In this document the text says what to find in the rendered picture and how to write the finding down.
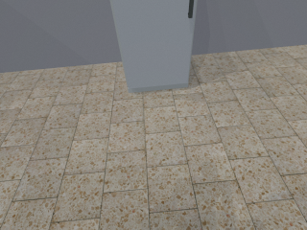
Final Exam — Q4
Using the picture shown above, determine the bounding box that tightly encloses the fridge door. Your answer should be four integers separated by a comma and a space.
112, 0, 197, 89

